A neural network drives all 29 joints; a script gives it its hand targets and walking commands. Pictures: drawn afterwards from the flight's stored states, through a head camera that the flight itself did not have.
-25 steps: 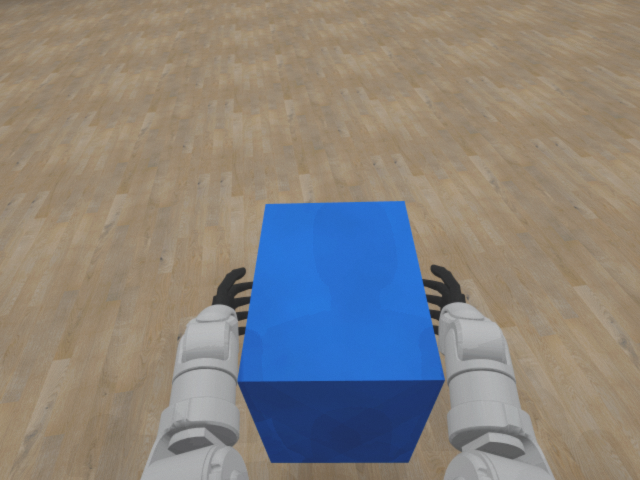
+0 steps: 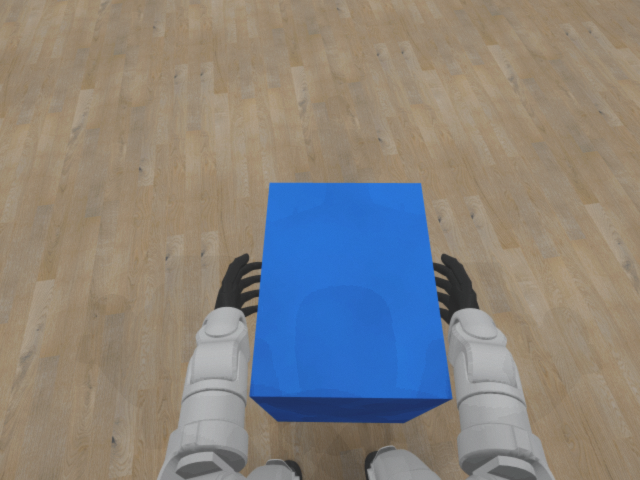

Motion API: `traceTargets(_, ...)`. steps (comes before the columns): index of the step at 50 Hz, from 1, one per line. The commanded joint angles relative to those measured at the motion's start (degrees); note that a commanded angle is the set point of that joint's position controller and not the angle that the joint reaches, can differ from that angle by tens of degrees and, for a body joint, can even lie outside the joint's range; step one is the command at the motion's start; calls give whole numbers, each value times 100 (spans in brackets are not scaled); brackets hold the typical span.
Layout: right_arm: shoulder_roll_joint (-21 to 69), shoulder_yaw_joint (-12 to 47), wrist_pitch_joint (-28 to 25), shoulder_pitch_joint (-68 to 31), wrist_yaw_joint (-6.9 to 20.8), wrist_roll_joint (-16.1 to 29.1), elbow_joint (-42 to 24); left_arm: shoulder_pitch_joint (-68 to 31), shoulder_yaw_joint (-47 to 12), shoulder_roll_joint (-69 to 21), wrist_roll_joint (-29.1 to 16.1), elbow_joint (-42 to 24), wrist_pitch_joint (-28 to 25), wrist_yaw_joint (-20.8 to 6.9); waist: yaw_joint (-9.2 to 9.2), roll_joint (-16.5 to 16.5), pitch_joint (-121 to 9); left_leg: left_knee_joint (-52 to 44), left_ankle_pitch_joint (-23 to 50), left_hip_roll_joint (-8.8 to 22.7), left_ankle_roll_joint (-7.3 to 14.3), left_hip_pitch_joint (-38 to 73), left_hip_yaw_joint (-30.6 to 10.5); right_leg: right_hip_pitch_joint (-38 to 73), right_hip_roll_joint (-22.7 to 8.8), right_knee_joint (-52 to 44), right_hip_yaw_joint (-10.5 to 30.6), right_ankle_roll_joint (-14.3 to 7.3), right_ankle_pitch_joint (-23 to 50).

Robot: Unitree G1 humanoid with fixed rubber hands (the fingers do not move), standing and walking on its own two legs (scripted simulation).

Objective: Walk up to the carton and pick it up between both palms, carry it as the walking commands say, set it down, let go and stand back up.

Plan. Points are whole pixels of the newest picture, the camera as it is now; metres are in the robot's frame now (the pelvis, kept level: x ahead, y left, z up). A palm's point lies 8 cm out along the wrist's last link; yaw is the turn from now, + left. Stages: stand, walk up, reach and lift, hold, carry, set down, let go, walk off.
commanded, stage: set down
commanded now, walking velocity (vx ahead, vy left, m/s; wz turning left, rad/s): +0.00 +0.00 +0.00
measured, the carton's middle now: (342, 313) +0.34 -0.04 -0.12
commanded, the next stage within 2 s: none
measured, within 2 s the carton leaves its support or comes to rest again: neither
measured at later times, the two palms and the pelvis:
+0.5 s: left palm (239, 312) +0.36 +0.12 -0.12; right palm (435, 310) +0.33 -0.19 -0.12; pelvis -0.05 -0.01 -0.07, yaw +1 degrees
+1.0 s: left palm (255, 308) +0.40 +0.10 -0.21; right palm (424, 309) +0.36 -0.20 -0.20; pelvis -0.05 +0.00 -0.14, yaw +1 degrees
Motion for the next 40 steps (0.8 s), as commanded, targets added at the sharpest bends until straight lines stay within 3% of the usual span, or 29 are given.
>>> traceTargets(1, 4950, 3195, -301, -2805, 976, 773, 297, -2726, -3011, -5148, -726, 178, -446, -1126, 17, -95, -2980, 124, 1899, -391, -37, 1021, 19, 524, 545, 119, -338, -118, 2115)
traceTargets(11, 5196, 3078, -562, -3718, 858, 834, 577, -3563, -2775, -5167, -579, 547, -657, -1294, 65, 9, -3863, 864, 1106, -500, 3, -483, 176, -241, 587, 821, -425, -55, 1482)
traceTargets(22, 5269, 2812, -436, -4835, 980, 828, 828, -4573, -2434, -5206, -567, 961, -496, -1405, -2, 132, -4509, 1571, 121, -540, 26, -1642, 263, -1219, 632, 1537, -554, -77, 485)
traceTargets(40, 5110, 2645, -350, -5717, 1249, 1029, 890, -5367, -2506, -5302, -816, 1025, -439, -1118, -163, 397, -5885, 2761, 369, -621, -93, -2452, 268, -3159, 747, 2912, -815, -60, 616)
